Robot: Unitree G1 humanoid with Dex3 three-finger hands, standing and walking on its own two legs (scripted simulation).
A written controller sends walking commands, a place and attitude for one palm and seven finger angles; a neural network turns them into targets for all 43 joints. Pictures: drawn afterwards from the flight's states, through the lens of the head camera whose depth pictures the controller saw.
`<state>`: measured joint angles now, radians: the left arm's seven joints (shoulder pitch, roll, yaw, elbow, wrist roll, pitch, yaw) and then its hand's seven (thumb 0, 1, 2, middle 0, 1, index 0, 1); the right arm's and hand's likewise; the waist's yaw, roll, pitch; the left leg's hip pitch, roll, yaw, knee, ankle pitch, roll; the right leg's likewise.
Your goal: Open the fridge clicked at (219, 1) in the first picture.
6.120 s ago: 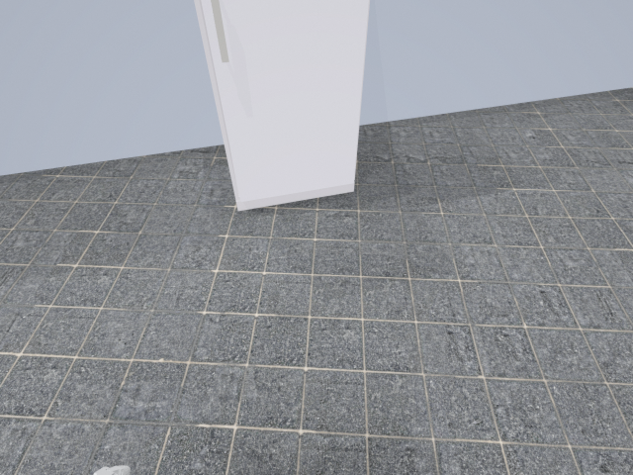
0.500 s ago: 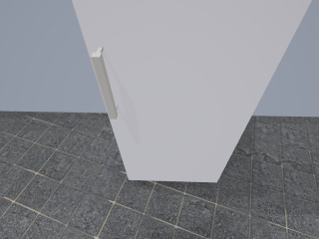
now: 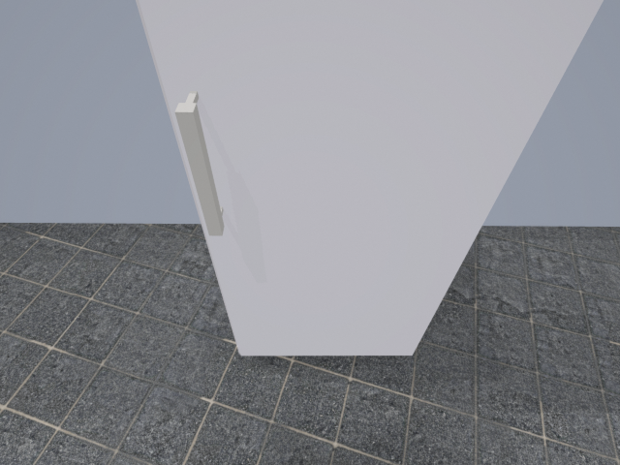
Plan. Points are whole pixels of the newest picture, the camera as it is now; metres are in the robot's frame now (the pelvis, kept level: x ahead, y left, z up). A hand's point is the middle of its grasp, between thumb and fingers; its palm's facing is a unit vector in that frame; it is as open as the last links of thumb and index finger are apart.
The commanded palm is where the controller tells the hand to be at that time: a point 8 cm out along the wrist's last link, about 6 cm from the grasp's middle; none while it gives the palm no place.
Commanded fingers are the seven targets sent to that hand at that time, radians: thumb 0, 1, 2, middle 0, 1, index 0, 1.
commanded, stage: come to a stop and stand still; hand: left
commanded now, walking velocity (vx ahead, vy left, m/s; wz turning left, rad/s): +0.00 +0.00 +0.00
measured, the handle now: (206, 170) +0.51 +0.18 +0.10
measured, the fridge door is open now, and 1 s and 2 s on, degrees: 0 0 0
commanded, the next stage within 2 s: look again from close up in 0.38 s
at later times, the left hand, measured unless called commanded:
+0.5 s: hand out of the picture +0.01 +0.21 -0.17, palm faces +0.00 -0.98 -0.22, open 7.4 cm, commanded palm none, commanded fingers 0.00 0.90 0.90 -0.20 -0.30 -0.20 -0.30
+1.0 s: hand out of the picture +0.05 +0.22 -0.16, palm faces -0.03 -0.97 -0.26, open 7.4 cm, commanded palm none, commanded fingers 0.00 0.90 0.90 -0.20 -0.30 -0.20 -0.30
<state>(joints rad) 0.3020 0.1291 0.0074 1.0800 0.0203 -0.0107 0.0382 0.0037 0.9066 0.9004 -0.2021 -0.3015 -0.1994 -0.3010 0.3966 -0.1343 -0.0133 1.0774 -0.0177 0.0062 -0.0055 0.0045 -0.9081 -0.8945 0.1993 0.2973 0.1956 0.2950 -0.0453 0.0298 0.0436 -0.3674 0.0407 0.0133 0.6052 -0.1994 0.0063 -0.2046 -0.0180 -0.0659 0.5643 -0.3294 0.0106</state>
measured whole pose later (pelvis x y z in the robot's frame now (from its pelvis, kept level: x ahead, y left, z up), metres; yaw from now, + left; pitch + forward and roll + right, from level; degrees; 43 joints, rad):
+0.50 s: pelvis +0.01 +0.02 +0.01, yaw -1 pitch -1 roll +0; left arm 0.33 0.20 0.00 1.05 0.03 -0.01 0.02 0.00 0.91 0.90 -0.20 -0.30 -0.20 -0.30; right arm 0.22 -0.21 -0.01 1.03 -0.01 -0.01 0.00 0.01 -0.91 -0.89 0.20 0.30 0.20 0.30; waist 0.01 -0.01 0.02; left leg -0.31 0.00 0.06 0.50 -0.18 0.04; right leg -0.17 -0.07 -0.03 0.49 -0.30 0.05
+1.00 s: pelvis +0.02 +0.01 +0.01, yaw -1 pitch -1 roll +0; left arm 0.25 0.26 0.00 1.06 0.02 -0.01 0.01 0.00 0.90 0.90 -0.20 -0.30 -0.20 -0.30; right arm 0.18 -0.24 0.00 1.08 -0.01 -0.01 0.01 0.00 -0.90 -0.89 0.20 0.30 0.20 0.30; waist 0.01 -0.01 0.03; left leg -0.27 0.00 0.05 0.45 -0.16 0.02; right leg -0.14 -0.05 -0.04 0.45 -0.29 0.04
